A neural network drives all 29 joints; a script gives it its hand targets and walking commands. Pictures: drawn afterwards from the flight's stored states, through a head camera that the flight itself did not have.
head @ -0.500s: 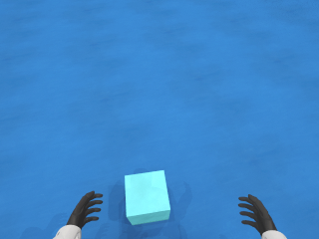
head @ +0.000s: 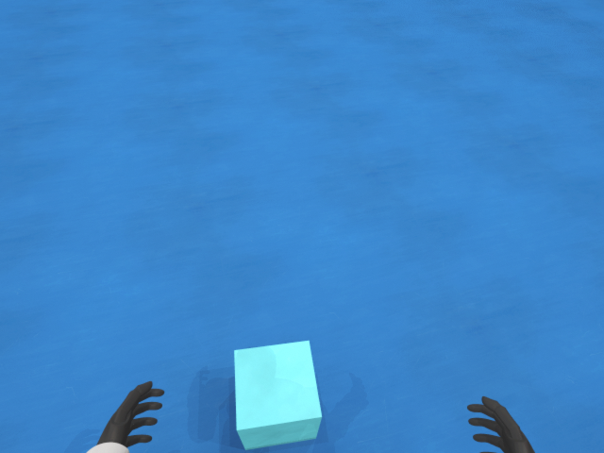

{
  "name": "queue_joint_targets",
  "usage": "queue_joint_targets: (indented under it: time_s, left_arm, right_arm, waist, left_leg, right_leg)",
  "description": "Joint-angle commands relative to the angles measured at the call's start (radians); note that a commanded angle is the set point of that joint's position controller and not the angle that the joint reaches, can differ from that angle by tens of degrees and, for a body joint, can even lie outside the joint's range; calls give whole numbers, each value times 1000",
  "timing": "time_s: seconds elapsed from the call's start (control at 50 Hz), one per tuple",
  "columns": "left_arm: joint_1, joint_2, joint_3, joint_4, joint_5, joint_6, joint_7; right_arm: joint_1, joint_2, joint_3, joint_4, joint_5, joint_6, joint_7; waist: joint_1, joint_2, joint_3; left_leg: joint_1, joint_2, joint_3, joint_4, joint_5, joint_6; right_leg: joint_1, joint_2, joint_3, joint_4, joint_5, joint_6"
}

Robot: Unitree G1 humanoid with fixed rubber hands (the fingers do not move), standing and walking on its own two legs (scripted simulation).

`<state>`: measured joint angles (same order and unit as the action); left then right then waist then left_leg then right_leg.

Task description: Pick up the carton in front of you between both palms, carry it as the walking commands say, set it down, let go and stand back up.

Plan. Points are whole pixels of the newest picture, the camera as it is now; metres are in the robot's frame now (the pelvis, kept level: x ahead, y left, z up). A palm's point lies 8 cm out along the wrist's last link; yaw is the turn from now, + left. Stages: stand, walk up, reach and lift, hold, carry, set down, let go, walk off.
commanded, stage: stand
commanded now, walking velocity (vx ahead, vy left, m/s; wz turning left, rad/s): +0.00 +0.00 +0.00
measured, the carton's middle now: (276, 396) +0.37 +0.09 -0.64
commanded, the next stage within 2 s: none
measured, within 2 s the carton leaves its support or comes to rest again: neither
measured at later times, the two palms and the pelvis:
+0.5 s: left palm out of the picture +0.13 +0.31 -0.10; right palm out of the picture +0.12 -0.28 -0.08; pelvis +0.01 +0.02 +0.00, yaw -1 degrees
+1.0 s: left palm out of the picture +0.09 +0.32 -0.11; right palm out of the picture +0.09 -0.29 -0.08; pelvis +0.00 +0.02 +0.01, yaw -2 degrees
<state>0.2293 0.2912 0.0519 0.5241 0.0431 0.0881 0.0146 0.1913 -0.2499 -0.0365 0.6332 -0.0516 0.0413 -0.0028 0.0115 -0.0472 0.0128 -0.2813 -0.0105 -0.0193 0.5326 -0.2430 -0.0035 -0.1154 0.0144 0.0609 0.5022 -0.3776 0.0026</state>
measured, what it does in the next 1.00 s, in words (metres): stands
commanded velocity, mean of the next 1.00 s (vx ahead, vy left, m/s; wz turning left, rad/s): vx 0.00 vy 0.00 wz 0.00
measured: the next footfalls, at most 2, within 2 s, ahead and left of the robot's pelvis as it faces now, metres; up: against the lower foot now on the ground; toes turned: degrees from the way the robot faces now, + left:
none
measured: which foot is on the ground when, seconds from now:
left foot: down 0.00-1.00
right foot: down 0.00-1.00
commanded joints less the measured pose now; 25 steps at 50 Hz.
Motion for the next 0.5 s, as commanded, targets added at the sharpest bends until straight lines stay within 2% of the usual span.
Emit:
queue_joint_targets:
  time_s: [0.0, 0.1, 0.2, 0.32, 0.48]
  left_arm:
    - [-31, 125, 37, -26, 4, -58, -2]
    - [-12, 156, 32, 48, -1, -79, 4]
    - [-3, 177, 22, 108, -5, -87, 13]
    - [0, 193, 13, 164, -7, -91, 17]
    - [-12, 208, 5, 214, -10, -95, 17]
  right_arm:
    - [-48, -169, -53, -20, -1, -38, -5]
    - [-54, -195, -52, 36, 8, -49, -9]
    - [-47, -222, -50, 83, 10, -52, -17]
    - [-51, -241, -44, 126, 15, -53, -21]
    - [-68, -250, -36, 174, 20, -55, -21]
  waist:
    - [-13, 65, -18]
    - [-14, 85, -57]
    - [-17, 77, -72]
    - [-17, 57, -67]
    - [-17, 40, -49]
  left_leg:
    - [61, 72, -65, -91, 5, 17]
    - [98, 89, -83, -74, 170, 25]
    - [138, 97, -88, -67, 268, 33]
    - [159, 101, -84, -69, 314, 36]
    - [170, 102, -80, -84, 305, 37]
  right_leg:
    - [-133, -44, 35, -93, 76, -1]
    - [-82, -53, 39, -76, 213, 4]
    - [-65, -62, 45, -79, 278, 7]
    - [-55, -72, 50, -92, 313, 8]
    - [-53, -83, 58, -117, 308, 6]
